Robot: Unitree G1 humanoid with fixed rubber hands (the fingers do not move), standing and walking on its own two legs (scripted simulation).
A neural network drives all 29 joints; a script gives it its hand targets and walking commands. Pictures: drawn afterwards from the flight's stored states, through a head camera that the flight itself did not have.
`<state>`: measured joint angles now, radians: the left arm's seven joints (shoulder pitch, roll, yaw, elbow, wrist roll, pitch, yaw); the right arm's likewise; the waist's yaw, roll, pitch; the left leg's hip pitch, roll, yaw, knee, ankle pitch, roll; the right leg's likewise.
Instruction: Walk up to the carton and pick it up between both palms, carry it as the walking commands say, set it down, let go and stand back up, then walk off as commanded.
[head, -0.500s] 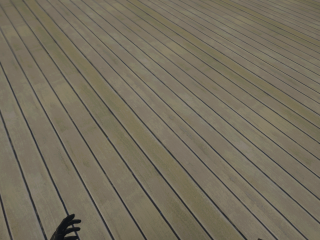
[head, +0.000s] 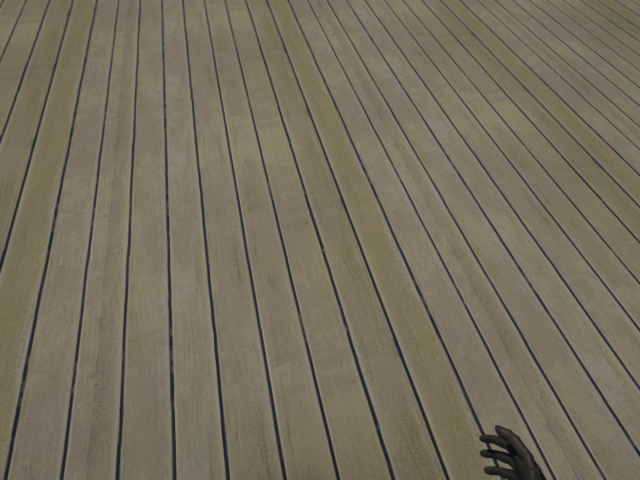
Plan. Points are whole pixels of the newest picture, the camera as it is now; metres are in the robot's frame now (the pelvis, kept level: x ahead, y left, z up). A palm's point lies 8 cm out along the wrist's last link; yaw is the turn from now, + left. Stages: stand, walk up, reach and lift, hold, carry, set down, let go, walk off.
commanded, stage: stand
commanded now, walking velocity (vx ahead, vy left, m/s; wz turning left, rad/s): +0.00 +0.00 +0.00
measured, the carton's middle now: out of the picture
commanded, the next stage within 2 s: none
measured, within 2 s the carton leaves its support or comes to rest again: neither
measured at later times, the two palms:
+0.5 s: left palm out of the picture +0.04 +0.26 -0.10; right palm out of the picture +0.02 -0.22 -0.12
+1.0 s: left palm out of the picture -0.04 +0.22 -0.12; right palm out of the picture -0.04 -0.22 -0.13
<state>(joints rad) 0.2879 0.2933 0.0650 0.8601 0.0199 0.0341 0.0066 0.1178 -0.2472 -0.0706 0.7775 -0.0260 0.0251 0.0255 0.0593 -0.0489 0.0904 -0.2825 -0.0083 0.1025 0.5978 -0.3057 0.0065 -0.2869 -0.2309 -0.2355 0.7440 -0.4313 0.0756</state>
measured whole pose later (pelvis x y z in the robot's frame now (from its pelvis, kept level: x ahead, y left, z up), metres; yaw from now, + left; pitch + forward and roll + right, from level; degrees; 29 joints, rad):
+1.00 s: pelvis -0.03 -0.01 +0.02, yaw +1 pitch -2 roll +0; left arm 0.32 0.16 0.01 1.09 0.02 -0.01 0.03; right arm 0.32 -0.15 0.00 1.12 -0.02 -0.01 -0.04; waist 0.01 0.01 0.01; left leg -0.15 -0.01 0.07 0.33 -0.15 0.03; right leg -0.13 0.00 -0.09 0.36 -0.21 -0.03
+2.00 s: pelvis -0.02 -0.03 +0.02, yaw +1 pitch -1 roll +0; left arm 0.34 0.13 0.00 1.16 0.02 -0.03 0.03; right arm 0.34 -0.14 0.00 1.16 -0.01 -0.01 -0.04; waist 0.01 0.01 0.01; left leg -0.18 0.03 0.05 0.39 -0.19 -0.01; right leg -0.14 0.03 -0.10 0.37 -0.22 -0.07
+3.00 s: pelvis -0.01 +0.00 +0.03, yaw +0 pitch -2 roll +0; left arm 0.10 0.38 0.00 1.10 0.01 -0.03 0.00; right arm 0.12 -0.37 0.00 1.08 -0.02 -0.04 -0.01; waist 0.00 0.00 0.03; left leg -0.11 0.00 0.08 0.30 -0.16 0.02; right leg -0.09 0.00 -0.08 0.32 -0.20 -0.02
